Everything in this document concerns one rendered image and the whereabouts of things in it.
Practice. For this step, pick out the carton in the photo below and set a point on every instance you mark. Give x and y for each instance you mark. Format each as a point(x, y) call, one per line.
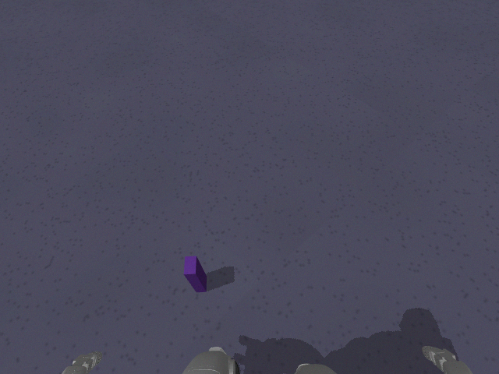
point(194, 273)

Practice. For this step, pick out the right robot hand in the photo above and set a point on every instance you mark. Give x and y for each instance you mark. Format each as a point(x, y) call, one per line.
point(445, 361)

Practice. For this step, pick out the left robot hand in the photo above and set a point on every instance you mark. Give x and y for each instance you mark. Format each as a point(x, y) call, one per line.
point(84, 363)

